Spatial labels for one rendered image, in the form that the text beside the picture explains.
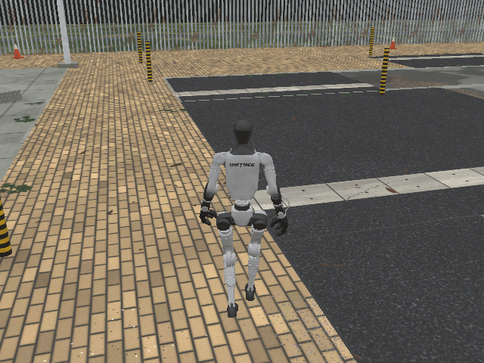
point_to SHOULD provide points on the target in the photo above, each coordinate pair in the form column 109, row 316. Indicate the robot left thigh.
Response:
column 223, row 222

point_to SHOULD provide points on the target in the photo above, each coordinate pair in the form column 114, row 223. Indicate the left robot hand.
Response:
column 209, row 214

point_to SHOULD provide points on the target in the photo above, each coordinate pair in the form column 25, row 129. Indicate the right robot hand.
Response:
column 283, row 223

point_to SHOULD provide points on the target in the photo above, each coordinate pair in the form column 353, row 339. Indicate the robot right forearm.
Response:
column 278, row 204

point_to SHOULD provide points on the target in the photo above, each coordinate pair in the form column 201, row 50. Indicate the robot right foot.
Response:
column 250, row 294

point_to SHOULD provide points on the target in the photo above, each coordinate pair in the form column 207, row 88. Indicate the left robot upper arm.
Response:
column 214, row 172

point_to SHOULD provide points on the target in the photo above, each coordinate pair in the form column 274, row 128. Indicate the robot left forearm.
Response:
column 207, row 200

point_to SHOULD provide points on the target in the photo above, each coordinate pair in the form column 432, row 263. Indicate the right robot upper arm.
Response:
column 266, row 160

